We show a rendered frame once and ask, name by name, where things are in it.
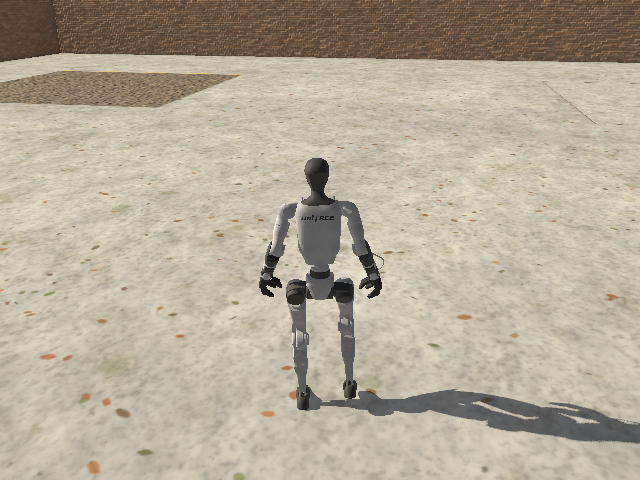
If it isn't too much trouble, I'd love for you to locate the left robot hand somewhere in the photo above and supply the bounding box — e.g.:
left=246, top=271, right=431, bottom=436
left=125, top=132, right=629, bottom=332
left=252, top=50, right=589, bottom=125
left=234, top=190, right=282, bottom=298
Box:
left=259, top=276, right=282, bottom=297

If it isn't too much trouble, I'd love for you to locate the robot left shin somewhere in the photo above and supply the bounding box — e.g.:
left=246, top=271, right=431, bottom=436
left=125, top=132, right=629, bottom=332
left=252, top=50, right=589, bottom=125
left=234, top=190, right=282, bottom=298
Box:
left=292, top=332, right=308, bottom=397

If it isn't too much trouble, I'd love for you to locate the robot right upper arm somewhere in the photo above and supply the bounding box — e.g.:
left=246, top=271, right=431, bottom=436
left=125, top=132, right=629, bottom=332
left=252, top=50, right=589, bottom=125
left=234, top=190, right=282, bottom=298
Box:
left=339, top=201, right=368, bottom=256

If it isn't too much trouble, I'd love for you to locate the robot right forearm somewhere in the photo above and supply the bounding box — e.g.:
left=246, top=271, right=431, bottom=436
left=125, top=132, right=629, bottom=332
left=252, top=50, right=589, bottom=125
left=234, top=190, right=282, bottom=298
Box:
left=358, top=240, right=380, bottom=280

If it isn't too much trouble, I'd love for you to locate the robot left forearm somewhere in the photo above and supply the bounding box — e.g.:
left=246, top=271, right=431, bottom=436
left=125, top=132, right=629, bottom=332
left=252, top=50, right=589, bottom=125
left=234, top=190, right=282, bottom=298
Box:
left=261, top=241, right=280, bottom=280

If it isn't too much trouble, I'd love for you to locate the robot head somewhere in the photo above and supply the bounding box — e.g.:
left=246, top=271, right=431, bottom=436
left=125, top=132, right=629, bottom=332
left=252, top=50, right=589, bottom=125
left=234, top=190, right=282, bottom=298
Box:
left=301, top=158, right=335, bottom=206

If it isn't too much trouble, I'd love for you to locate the right robot hand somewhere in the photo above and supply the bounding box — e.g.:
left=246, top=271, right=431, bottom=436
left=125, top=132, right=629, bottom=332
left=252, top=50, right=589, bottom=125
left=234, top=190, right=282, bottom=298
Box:
left=359, top=276, right=382, bottom=299

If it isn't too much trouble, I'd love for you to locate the robot left upper arm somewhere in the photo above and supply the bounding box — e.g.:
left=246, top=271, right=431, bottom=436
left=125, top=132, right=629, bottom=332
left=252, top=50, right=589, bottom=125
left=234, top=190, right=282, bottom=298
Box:
left=269, top=202, right=297, bottom=257

